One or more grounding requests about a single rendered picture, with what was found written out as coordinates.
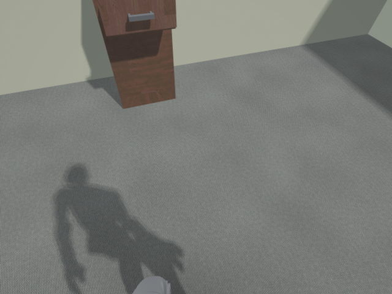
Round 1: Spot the drawer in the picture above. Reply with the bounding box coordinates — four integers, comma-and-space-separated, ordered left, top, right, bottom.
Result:
96, 0, 177, 37

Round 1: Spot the left robot thigh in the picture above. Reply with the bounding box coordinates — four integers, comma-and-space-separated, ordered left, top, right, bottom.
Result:
133, 276, 171, 294

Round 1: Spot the cabinet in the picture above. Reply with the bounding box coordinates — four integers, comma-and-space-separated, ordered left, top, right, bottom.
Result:
92, 0, 176, 109

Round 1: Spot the handle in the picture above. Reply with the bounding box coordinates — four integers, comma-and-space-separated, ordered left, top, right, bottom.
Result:
128, 11, 155, 22

